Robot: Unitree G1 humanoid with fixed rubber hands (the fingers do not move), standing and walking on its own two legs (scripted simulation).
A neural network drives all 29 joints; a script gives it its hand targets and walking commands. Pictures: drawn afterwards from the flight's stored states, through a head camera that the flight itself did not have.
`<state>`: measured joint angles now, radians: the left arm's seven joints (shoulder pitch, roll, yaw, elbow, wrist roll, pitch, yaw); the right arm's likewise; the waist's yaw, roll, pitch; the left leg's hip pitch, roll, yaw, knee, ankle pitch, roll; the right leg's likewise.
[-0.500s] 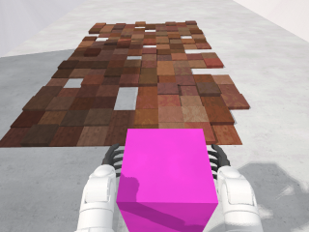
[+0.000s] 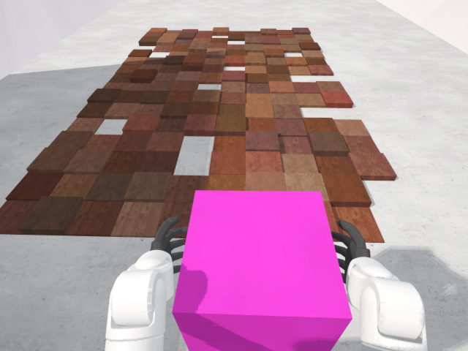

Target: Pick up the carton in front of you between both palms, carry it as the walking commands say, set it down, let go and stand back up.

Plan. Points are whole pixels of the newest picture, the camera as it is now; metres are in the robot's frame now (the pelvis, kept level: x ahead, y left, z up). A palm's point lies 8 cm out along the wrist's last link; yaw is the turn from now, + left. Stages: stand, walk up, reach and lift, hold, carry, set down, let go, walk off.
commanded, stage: carry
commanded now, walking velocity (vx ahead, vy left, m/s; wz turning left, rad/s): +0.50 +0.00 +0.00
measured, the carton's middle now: (256, 282) +0.27 -0.01 +0.01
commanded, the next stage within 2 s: none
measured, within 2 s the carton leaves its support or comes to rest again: neither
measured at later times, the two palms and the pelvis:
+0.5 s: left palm (169, 142) +0.58 +0.18 +0.09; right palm (297, 147) +0.55 -0.11 +0.09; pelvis +0.29 +0.05 +0.01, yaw -3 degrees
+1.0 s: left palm (195, 50) +0.99 +0.16 +0.16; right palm (285, 50) +1.00 -0.14 +0.16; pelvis +0.61 +0.00 +0.00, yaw -1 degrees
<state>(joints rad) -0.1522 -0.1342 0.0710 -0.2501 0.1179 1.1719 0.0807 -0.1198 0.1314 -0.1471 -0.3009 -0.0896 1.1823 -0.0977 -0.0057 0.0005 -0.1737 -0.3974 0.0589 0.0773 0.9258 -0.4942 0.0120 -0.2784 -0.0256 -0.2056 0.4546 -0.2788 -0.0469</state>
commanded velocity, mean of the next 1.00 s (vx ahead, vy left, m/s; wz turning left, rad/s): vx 0.50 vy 0.00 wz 0.00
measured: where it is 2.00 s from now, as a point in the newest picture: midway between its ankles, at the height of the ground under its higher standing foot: (239, 185)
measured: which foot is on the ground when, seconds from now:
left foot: up 0.00-0.20, down 0.22-0.72, up 0.74-1.00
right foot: down 0.00-0.26, up 0.28-0.68, down 0.70-1.00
